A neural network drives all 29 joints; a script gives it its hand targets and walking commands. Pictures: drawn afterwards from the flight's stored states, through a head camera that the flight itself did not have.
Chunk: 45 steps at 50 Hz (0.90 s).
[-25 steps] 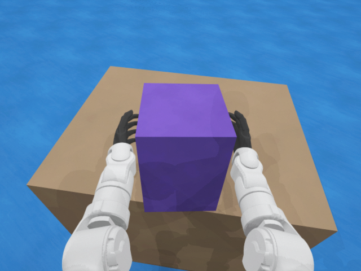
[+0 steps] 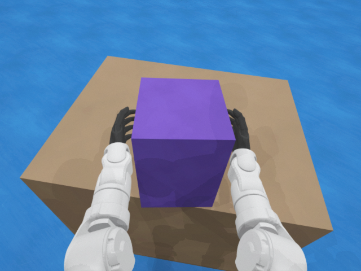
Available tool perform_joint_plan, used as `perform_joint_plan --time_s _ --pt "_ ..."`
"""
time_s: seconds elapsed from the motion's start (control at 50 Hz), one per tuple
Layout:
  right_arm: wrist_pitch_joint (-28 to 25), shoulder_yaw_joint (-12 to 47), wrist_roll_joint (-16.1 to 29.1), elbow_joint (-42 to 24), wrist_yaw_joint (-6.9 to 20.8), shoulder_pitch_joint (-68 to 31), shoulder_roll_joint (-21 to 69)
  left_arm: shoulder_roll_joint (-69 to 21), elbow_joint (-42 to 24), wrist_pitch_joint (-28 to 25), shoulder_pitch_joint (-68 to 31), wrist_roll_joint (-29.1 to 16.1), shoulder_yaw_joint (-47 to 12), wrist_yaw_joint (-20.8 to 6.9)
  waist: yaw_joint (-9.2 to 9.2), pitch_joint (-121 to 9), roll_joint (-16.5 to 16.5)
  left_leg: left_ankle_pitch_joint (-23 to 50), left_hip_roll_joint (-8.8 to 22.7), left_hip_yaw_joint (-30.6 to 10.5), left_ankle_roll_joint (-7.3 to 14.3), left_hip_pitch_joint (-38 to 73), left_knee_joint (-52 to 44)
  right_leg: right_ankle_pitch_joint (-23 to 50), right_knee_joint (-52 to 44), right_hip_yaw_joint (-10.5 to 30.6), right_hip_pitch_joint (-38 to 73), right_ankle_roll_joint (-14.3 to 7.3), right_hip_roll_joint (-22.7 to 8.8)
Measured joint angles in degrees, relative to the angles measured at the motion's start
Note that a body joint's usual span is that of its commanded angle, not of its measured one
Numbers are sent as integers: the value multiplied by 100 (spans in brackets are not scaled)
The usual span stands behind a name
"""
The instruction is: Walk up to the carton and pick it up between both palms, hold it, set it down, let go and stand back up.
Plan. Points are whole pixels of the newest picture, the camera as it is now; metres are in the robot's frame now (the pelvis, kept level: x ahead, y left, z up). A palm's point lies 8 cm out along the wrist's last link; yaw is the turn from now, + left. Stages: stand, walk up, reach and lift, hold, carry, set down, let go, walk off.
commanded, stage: set down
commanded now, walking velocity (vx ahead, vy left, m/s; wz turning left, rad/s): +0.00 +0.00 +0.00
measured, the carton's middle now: (178, 145) +0.40 -0.01 +0.04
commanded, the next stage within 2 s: none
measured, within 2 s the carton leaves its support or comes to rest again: neither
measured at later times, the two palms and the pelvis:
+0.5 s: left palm (120, 145) +0.39 +0.13 +0.05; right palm (237, 148) +0.37 -0.14 +0.06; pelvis +0.01 +0.00 +0.00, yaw -1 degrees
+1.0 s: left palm (121, 145) +0.40 +0.13 +0.04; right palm (235, 148) +0.38 -0.14 +0.05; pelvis +0.01 +0.01 +0.00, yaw -1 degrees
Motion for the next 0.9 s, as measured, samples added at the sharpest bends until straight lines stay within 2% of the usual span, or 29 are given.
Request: perform_joint_plan --time_s 0.1,0.28,0.54,0.9 --pt "-93 2 -70 -130 9 2 35 -32 -94 -32 -31 50 85 -84 -18 208 21 33 -18 39 14 90 -53 -10 14 -17 62 11 -39" --pt "-255 -36 -164 -241 79 183 55 -184 -293 -167 158 123 104 -144 72 126 61 14 5 149 35 -7 -67 7 -20 29 -51 27 -36" --pt "-303 -2 -230 -353 152 272 92 -250 -538 -94 259 275 166 -261 62 296 0 -39 21 189 33 49 -71 -63 0 -13 -3 21 -46" --pt "-654 -17 -322 -91 151 279 12 -328 -661 -317 431 415 170 -266 34 263 2 -120 33 256 53 -34 -2 -109 13 -34 -65 42 -60"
